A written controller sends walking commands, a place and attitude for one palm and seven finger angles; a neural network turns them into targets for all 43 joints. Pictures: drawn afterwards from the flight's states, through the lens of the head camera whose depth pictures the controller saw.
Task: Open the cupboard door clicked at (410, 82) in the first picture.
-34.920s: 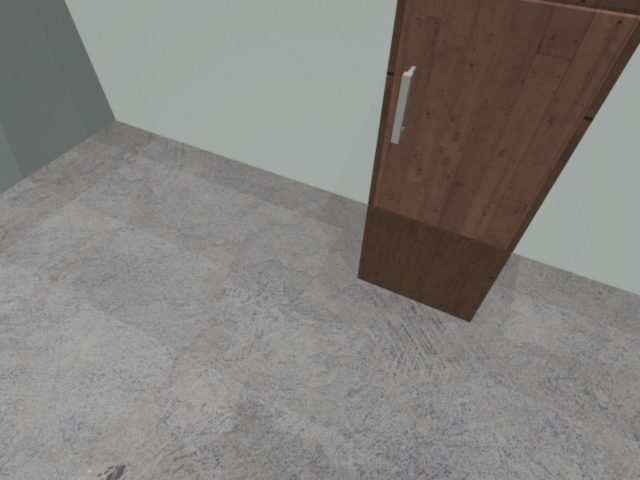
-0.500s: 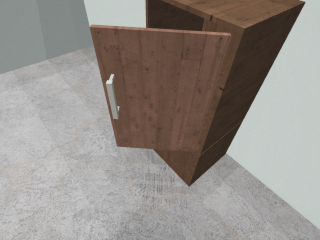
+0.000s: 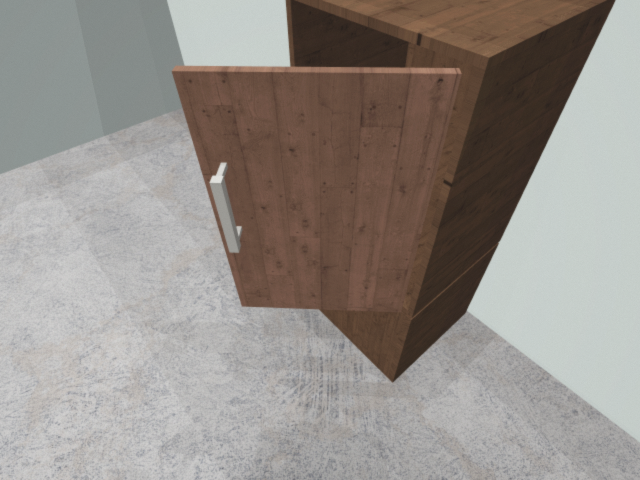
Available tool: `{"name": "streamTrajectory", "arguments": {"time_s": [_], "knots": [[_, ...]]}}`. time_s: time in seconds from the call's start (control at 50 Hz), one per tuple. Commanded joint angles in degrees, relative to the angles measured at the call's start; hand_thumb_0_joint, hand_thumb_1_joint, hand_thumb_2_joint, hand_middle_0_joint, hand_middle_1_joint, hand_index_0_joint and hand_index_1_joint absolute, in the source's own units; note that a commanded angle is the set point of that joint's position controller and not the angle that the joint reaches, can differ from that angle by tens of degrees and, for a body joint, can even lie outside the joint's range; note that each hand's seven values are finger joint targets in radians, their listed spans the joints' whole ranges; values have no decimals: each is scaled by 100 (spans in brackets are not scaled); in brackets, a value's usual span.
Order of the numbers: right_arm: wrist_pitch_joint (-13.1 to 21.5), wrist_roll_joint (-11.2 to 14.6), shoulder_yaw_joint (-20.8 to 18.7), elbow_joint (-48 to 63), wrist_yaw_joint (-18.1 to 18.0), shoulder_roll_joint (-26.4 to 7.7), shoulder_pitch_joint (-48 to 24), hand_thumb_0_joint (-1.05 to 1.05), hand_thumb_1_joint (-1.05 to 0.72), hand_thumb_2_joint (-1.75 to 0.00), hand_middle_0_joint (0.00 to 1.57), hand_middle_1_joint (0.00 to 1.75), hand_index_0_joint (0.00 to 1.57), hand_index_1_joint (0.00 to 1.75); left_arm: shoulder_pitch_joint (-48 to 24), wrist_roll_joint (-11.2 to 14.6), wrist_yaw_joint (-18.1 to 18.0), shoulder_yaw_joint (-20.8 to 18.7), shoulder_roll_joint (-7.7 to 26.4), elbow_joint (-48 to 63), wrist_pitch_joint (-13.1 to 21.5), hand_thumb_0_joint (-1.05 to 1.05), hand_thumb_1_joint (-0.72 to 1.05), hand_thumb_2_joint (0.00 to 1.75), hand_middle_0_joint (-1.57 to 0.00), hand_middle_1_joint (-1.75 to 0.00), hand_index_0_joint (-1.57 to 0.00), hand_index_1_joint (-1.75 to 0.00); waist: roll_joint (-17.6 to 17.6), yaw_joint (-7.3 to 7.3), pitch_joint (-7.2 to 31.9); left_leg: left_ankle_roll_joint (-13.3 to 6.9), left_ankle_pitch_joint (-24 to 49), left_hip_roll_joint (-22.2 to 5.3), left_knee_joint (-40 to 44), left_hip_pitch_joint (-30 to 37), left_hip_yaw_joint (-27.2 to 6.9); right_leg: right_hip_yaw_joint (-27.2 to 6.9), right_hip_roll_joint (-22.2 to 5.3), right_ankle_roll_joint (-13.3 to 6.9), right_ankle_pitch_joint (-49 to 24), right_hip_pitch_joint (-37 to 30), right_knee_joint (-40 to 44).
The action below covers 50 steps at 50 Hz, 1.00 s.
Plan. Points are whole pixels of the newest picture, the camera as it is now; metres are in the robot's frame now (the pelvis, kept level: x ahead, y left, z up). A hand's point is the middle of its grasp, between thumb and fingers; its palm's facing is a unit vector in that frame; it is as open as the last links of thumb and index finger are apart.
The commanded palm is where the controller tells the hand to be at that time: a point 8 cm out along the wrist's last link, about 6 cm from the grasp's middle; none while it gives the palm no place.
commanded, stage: look again from close up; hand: left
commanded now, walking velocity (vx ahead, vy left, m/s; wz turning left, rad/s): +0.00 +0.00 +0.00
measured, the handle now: (229, 209) +0.55 +0.20 +0.01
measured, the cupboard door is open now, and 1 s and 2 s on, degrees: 46 46 46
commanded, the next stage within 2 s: raise the hand with hooked fingers in 0.12 s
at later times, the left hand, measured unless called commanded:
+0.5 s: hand (191, 422) +0.20 +0.17 -0.02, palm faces +0.10 -0.99 -0.05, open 7.9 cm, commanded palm +0.13 +0.23 -0.05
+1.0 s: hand (165, 427) +0.19 +0.21 -0.03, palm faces +0.02 -1.00 -0.05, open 10.8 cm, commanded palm +0.16 +0.26 -0.02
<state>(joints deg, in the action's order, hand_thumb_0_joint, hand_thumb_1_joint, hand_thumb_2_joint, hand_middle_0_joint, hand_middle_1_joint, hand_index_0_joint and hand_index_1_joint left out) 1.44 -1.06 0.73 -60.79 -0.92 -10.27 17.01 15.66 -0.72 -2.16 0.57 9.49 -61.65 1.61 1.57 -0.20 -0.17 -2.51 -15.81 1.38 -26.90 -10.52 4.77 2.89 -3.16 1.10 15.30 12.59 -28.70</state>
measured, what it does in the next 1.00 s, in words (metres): lowers itself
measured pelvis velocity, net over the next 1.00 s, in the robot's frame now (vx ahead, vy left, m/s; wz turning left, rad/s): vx -0.03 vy -0.03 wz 0.03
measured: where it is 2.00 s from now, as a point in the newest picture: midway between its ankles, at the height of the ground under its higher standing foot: outside the picture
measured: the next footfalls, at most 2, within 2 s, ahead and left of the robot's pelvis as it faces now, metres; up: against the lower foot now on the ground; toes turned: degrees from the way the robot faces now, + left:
none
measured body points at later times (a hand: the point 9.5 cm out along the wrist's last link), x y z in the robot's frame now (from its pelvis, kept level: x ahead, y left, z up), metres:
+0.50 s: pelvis -0.01 -0.03 -0.04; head +0.02 -0.02 +0.41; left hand +0.18 +0.23 -0.01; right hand +0.18 -0.28 -0.11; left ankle -0.01 +0.09 -0.74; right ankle +0.00 -0.13 -0.74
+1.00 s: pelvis -0.03 -0.03 -0.07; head +0.03 -0.03 +0.37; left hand +0.18 +0.26 -0.02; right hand +0.12 -0.26 -0.17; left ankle -0.01 +0.09 -0.74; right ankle +0.00 -0.13 -0.74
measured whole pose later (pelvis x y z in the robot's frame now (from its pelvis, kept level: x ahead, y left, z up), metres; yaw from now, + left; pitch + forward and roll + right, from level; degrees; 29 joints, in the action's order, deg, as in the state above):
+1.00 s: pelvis -0.03 -0.03 -0.07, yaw +2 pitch +13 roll -2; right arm 13.6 1.9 1.3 -34.0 -3.3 -11.7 15.6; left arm 15.5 20.9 25.4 -18.9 17.9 -10.3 20.6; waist 1.7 -0.6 6.5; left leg 0.3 -27.9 -2.9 -62.2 -47.5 0.0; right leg 7.0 -0.9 -2.3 26.4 46.5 -59.6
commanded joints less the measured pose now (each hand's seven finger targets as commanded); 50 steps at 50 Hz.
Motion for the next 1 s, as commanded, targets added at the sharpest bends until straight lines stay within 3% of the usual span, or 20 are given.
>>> {"name": "streamTrajectory", "arguments": {"time_s": [0.0,0.18,0.2,0.22,0.24,0.26,0.28,0.3,0.32,0.34,0.38,0.42,0.46,0.52,0.56,0.66,0.76,0.8,0.86,0.98], "knots": [[122,18,-94,138,-35,-586,142,0,-90,-90,20,30,20,30,212,-2,-9,-112,678,209,50,0,90,90,-20,-30,-20,-30,-306,23,-272,6,1082,-690,672,-217,-717,-434,-366,-310,-970,-200,427],[114,23,-98,-26,-53,-633,-57,0,-90,-90,20,30,20,30,85,-3,-4,-135,774,179,44,0,90,90,-20,-30,-20,-30,-204,40,-118,47,1364,-725,640,9,-633,-454,-408,-313,-1409,-368,491],[78,96,-140,299,-26,-731,-329,0,-90,-90,20,30,20,30,482,-46,-224,-112,679,-20,40,0,90,90,-20,-30,-20,-30,-667,143,-375,192,1839,-910,-286,-345,-477,-582,-588,-207,-2677,-155,395],[912,359,-368,2275,-191,-1494,-344,0,-90,-90,20,30,20,30,-3980,996,-154,-1413,2244,8759,1269,0,88,89,-20,-32,-20,-32,461,-388,2446,189,2454,-205,246,985,-605,-93,25,-335,-2442,-536,21],[1426,240,-229,2056,-400,-1105,-669,0,-90,-90,20,30,20,30,-741,563,-235,-1131,1773,7003,1022,0,85,88,-20,-33,-20,-33,1264,180,2365,234,3264,-459,234,1472,-569,-40,213,-402,-1216,-264,-278],[1564,313,-237,2002,-333,-852,-738,0,-90,-90,20,30,20,30,771,861,-314,-528,508,6164,351,0,83,87,-21,-34,-21,-34,1303,37,1439,493,2983,-412,309,766,-610,245,187,-310,-339,229,-287],[1602,311,-303,1896,-283,-925,-509,0,-90,-90,20,30,20,30,333,970,-232,-473,174,6030,399,0,81,86,-21,-36,-21,-36,482,-229,474,428,2443,-374,141,246,-643,312,216,-239,-442,654,-175],[1663,240,-402,2232,-241,-1088,-647,0,-90,-90,20,30,20,30,-23,1040,-79,-665,318,6072,725,0,78,85,-21,-37,-21,-37,162,-262,-111,362,1695,-294,-138,-322,-702,389,231,-216,-433,1034,-138],[1670,158,-510,2299,-221,-1169,-612,0,-90,-90,20,30,20,30,409,1089,103,-1114,582,5642,1109,0,76,84,-21,-39,-21,-39,-390,-176,48,312,1166,-246,-415,-753,-651,451,261,-216,-344,1228,-252],[1667,112,-541,2486,-187,-1132,-701,0,-90,-90,20,30,20,30,1086,1181,373,-1161,348,5162,1517,0,74,83,-21,-40,-21,-40,-882,-11,53,301,842,-187,-711,-1280,-618,505,300,-218,-178,1484,-556],[1684,119,-599,2797,-42,-1053,-889,0,-90,-90,20,30,20,30,2035,1345,1044,-1257,100,4548,2381,0,69,81,-22,-43,-22,-43,-1178,313,394,346,625,-69,-1359,-2014,-446,432,301,-264,-219,1779,-1276],[1737,130,-674,3057,64,-1088,-1051,0,-90,-90,20,30,20,30,1730,1501,1792,-1436,348,4683,3356,0,64,79,-22,-47,-22,-47,-965,346,775,353,314,7,-2092,-2777,-339,187,255,-288,-184,2197,-1932],[1814,175,-708,3315,160,-1153,-1030,0,-90,-90,20,30,20,30,1452,1590,2522,-1727,845,4708,3969,0,60,77,-22,-50,-22,-50,-306,357,1127,336,220,37,-2653,-3175,-328,-161,184,-356,-147,2437,-2384],[1786,313,-671,3884,43,-1208,-1120,0,-90,-90,20,30,20,30,771,2138,2953,-1990,1070,5501,3631,0,53,74,-23,-54,-23,-54,-365,319,1964,208,-128,84,-3010,-3472,-263,-529,165,-241,541,2418,-2400],[1724,340,-629,3984,-78,-1188,-961,0,-90,-90,20,30,20,30,126,2366,2933,-2192,1354,6247,3369,0,48,72,-23,-57,-23,-57,-216,193,2073,171,-302,26,-3243,-3643,-322,-808,167,-179,946,2429,-2279],[1649,300,-522,3752,-286,-1117,-597,0,-90,-90,20,30,20,30,-634,2106,2654,-1945,1502,7429,3149,0,36,67,-24,-64,-24,-64,255,-176,2059,56,175,-200,-3428,-3359,-524,-730,279,-189,60,2494,-2378],[1628,349,-439,3555,-374,-1112,-686,0,-90,-90,20,30,20,30,-395,2094,2813,-2044,1577,6555,2567,0,25,62,-25,-72,-25,-72,233,-144,1704,72,-18,-206,-3212,-3459,-617,-561,318,-198,457,2532,-2170],[1604,361,-418,3603,-379,-1108,-696,0,-90,-90,20,30,20,30,-227,2162,2856,-2306,1770,6445,2339,0,20,60,-25,-75,-25,-75,147,-18,2012,77,-17,-175,-3072,-3444,-597,-576,252,-153,541,2238,-2052],[1578,353,-384,3674,-371,-1071,-787,0,-90,-90,20,30,20,30,-26,2320,2824,-2568,1831,6087,2114,0,13,57,-25,-80,-25,-80,-205,155,1959,103,56,-160,-2884,-3483,-637,-531,241,-151,595,1953,-1949],[1657,325,-356,3655,-317,-1140,-601,0,-90,-90,20,30,20,30,-334,2323,2733,-2528,1830,6055,2356,0,-1,51,-27,-88,-27,-88,-236,73,1780,101,-144,-136,-2647,-3388,-611,-426,238,-156,977,2167,-1835]]}}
